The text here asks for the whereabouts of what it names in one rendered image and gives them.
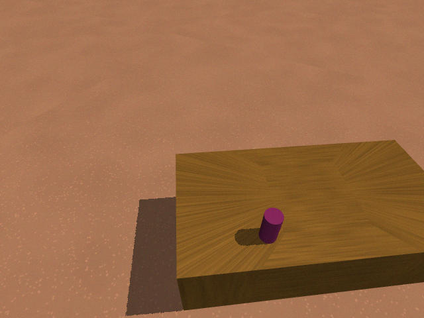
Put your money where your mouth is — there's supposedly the can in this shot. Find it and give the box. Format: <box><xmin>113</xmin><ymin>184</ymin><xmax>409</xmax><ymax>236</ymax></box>
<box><xmin>259</xmin><ymin>207</ymin><xmax>284</xmax><ymax>244</ymax></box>

